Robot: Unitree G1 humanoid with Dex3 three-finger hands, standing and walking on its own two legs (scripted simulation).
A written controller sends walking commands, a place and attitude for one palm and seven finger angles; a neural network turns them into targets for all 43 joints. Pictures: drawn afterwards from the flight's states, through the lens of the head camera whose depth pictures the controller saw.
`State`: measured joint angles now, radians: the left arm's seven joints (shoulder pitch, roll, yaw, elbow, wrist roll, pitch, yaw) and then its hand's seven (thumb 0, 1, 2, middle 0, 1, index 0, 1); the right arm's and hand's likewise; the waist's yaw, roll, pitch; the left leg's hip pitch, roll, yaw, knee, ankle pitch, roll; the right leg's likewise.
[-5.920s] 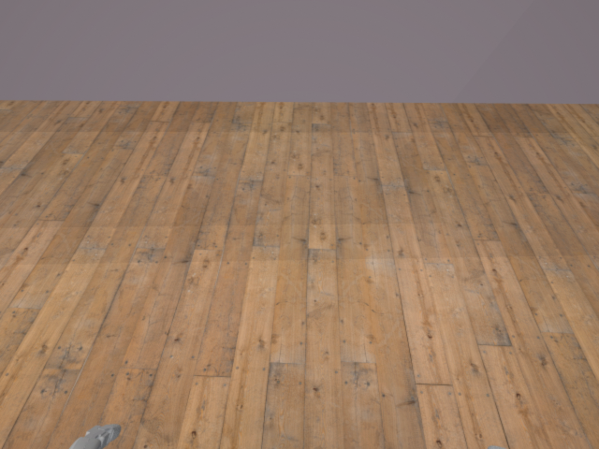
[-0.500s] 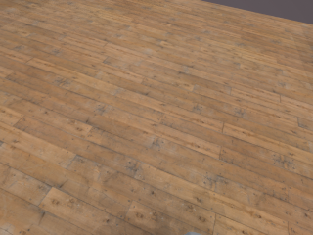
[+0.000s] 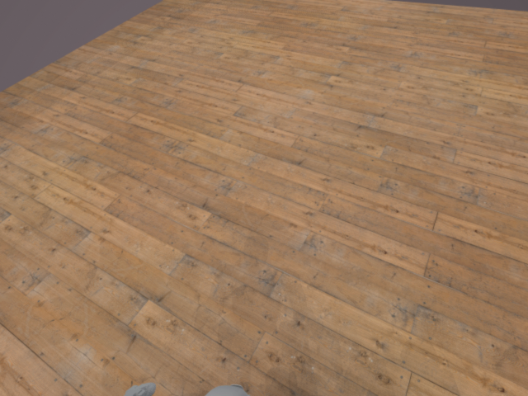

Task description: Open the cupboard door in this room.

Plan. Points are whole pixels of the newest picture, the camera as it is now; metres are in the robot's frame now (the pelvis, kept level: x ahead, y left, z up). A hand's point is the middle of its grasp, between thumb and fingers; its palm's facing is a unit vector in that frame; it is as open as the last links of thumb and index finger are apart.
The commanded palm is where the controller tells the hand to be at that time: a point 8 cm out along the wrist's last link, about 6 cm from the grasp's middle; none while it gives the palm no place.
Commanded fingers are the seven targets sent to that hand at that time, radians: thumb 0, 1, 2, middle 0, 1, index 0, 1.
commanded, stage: turn or walk to find it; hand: left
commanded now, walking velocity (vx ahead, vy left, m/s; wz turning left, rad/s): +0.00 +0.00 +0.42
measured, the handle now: out of the picture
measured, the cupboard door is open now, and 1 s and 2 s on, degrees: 0 0 0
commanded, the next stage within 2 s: none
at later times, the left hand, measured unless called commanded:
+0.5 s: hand out of the picture -0.06 +0.26 -0.19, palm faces +0.28 -0.93 -0.24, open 7.4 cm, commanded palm none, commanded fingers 0.00 0.90 0.90 -0.20 -0.30 -0.20 -0.30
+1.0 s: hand out of the picture -0.01 +0.22 -0.14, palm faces +0.41 -0.87 -0.29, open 7.4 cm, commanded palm none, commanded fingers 0.00 0.90 0.90 -0.20 -0.30 -0.20 -0.30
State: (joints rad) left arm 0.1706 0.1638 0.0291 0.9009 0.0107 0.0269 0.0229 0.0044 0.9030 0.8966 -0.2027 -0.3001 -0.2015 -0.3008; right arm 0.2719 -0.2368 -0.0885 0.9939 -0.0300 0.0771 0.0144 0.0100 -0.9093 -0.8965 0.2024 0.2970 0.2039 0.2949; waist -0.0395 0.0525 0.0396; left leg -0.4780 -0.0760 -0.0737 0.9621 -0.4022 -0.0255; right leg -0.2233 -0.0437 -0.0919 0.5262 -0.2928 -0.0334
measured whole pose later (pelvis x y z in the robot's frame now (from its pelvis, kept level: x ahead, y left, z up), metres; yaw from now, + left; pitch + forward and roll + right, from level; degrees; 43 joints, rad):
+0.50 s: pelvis -0.02 +0.05 -0.01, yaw +13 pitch +0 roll +0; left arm 0.26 0.26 0.07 1.01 0.01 0.08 0.02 0.01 0.91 0.90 -0.20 -0.30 -0.20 -0.30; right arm 0.14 -0.19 -0.04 0.95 -0.02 0.02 0.00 0.01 -0.91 -0.90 0.20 0.30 0.20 0.29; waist 0.03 -0.06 0.06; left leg -0.24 0.00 0.05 0.56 -0.33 0.03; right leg -0.41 -0.12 -0.12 0.98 -0.51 0.07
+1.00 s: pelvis -0.04 -0.01 +0.00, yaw +26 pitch -1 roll +2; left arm 0.15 0.17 0.02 0.90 0.01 0.01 0.02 0.00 0.90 0.90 -0.20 -0.30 -0.20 -0.30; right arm 0.26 -0.24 -0.08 0.99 -0.03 0.07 0.01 0.01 -0.91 -0.90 0.20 0.30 0.20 0.29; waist -0.04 0.05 0.06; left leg -0.44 -0.06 -0.07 0.98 -0.45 -0.03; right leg -0.24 -0.06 -0.11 0.55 -0.29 -0.04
